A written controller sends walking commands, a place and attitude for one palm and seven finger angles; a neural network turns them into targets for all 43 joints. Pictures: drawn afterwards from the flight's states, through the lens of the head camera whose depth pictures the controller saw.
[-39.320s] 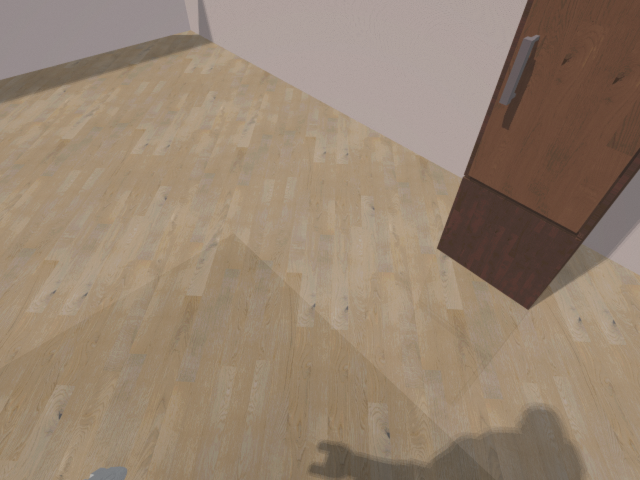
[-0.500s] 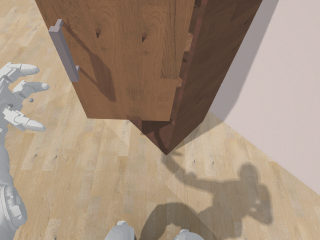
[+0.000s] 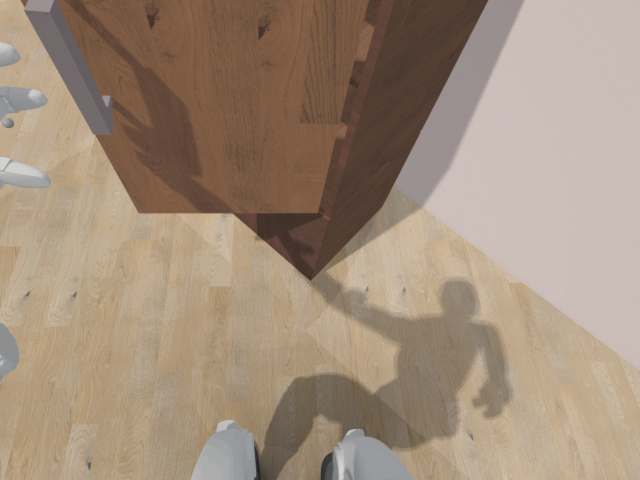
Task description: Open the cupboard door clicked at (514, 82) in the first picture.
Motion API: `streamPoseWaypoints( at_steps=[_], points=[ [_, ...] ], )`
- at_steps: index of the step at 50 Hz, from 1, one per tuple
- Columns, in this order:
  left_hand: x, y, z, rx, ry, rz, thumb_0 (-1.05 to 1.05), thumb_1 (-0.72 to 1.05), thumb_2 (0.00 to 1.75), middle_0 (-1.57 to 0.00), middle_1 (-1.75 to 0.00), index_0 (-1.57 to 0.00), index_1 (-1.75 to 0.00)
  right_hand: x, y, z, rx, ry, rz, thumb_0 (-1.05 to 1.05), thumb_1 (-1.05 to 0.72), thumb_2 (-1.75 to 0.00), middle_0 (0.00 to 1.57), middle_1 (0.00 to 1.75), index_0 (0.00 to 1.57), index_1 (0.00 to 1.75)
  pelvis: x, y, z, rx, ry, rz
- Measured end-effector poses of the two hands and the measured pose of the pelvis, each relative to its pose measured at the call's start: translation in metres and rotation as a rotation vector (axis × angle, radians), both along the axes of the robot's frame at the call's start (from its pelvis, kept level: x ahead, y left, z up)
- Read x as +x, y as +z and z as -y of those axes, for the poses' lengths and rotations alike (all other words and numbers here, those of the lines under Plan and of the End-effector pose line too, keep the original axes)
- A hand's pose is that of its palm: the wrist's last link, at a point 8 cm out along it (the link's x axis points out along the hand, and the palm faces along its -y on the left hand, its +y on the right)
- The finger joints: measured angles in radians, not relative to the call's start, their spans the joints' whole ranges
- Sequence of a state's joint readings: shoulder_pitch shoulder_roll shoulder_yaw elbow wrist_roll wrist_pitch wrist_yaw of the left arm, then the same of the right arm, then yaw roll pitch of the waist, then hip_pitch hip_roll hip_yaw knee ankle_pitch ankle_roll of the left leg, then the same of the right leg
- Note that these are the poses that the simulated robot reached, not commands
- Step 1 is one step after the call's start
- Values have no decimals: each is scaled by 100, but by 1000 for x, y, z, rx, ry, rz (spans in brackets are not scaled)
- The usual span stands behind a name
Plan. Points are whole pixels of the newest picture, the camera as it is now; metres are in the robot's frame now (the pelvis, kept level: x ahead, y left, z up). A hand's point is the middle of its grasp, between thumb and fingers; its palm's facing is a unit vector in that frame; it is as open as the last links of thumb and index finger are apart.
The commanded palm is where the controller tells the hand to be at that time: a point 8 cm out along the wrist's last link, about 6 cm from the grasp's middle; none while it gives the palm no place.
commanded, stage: move the hooked fingers beside the handle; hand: left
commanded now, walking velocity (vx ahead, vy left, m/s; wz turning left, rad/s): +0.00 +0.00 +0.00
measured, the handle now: (80, 65) +0.59 +0.26 +0.10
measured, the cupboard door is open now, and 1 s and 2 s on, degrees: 45 45 45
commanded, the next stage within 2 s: slide the fingers in behind the handle in 1.36 s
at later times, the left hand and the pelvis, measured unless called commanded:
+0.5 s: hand (16, 85) +0.54 +0.31 +0.11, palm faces +0.01 -1.00 +0.00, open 14.0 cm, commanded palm +0.53 +0.35 +0.10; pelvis +0.01 +0.01 -0.01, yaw -2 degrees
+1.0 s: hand (4, 96) +0.52 +0.32 +0.11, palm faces +0.02 -1.00 +0.01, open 14.0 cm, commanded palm +0.52 +0.35 +0.09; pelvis +0.01 +0.01 -0.01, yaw -1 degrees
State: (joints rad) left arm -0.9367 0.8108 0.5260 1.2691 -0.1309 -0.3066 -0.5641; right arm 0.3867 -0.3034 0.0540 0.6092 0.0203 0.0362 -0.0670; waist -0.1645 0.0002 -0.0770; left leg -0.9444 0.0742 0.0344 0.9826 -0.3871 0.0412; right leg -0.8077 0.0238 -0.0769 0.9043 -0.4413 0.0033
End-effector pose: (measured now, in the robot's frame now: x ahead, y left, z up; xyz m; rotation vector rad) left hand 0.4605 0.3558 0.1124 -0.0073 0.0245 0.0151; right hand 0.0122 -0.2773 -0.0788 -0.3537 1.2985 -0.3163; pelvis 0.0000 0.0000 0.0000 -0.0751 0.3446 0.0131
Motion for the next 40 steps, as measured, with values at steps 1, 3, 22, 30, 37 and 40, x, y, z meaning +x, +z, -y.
streamPoseWaypoints(
  at_steps=[1,3,22,30,37,40],
  points=[
    [3,0,0,-4,1,1,-2,-50,30,-30,-120,-30,-120,-4,0,0,-3,-8,-13,0,-91,-90,21,30,20,30,0,-1,0,-1,-2,-4],
    [9,1,-2,-4,4,-3,-2,-50,30,-30,-120,-30,-120,-12,1,0,-7,-25,-36,0,-91,-90,21,30,20,30,1,-1,0,-4,-6,-13],
    [56,0,-8,6,-8,-23,-2,-50,30,-30,-120,-30,-120,-49,0,-17,-8,-95,-179,0,-91,-90,21,30,20,30,6,-10,-5,-30,-15,-88],
    [55,-7,-14,3,12,-32,-2,-50,30,-30,-120,-30,-120,-43,-2,-25,17,-97,-176,0,-91,-90,21,30,20,30,10,-10,-7,-32,-22,-92],
    [47,-2,-20,4,12,-6,-2,-50,30,-30,-120,-30,-120,-33,0,-24,24,-81,-173,0,-91,-90,21,30,20,30,13,-7,-8,-34,-12,-83],
    [44,-3,-20,-1,6,-18,-2,-50,30,-30,-120,-30,-120,-27,0,-21,21,-68,-162,0,-91,-90,21,30,20,30,13,-6,-8,-34,-6,-77]
  ],
)
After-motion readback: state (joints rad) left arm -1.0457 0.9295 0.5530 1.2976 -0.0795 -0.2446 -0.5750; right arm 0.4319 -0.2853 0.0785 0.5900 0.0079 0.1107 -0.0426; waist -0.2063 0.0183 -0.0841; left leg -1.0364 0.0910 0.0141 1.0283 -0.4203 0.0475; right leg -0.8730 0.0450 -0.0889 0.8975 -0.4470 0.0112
